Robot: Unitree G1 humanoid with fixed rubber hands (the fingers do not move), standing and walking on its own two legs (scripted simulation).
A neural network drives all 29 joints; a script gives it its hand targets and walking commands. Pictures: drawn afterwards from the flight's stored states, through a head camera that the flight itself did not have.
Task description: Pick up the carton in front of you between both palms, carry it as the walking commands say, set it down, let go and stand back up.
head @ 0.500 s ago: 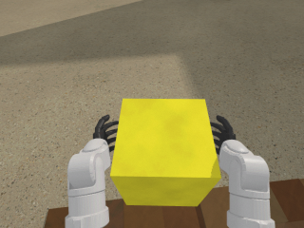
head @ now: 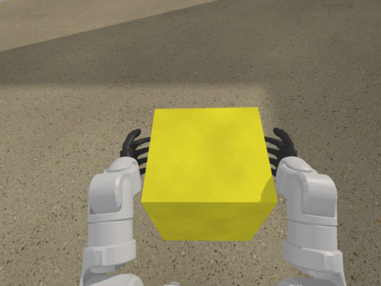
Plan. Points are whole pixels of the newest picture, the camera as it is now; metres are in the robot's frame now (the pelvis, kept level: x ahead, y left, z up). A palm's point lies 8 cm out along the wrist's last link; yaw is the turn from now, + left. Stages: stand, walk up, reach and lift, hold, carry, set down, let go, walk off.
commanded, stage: carry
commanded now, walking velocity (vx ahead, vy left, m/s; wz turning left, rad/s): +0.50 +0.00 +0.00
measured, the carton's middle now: (206, 180) +0.35 +0.03 +0.04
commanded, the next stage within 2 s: none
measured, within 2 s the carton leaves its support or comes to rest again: neither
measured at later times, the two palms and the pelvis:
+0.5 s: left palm (172, 91) +0.62 +0.14 +0.08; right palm (279, 98) +0.59 -0.16 +0.08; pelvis +0.33 +0.02 -0.02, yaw -2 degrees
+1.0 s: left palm (185, 48) +0.92 +0.13 +0.06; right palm (266, 47) +0.92 -0.17 +0.06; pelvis +0.63 -0.02 -0.03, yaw +0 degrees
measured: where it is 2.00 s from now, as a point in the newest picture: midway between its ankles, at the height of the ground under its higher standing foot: (215, 136)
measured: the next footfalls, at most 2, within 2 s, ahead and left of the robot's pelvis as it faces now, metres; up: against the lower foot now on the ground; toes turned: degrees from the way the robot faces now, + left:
left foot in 0.18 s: +0.28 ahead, +0.09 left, -0.02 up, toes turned +3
right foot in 0.64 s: +0.60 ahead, -0.10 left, -0.03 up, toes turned -8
